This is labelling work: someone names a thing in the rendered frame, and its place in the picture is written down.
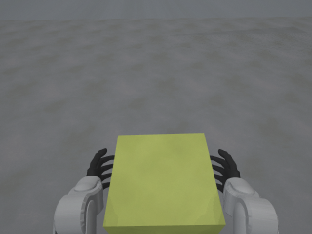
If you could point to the right robot hand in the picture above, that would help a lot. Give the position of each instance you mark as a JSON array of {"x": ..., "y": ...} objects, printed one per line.
[{"x": 229, "y": 169}]

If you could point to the carton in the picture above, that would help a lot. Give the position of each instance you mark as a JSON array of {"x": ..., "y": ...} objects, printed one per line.
[{"x": 163, "y": 184}]

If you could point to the left robot hand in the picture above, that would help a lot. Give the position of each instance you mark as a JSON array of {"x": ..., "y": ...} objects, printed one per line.
[{"x": 96, "y": 168}]

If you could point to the robot right forearm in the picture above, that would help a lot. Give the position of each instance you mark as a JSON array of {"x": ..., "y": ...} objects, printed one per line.
[{"x": 251, "y": 214}]

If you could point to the robot left forearm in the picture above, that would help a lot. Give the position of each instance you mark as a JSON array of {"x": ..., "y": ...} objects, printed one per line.
[{"x": 76, "y": 212}]

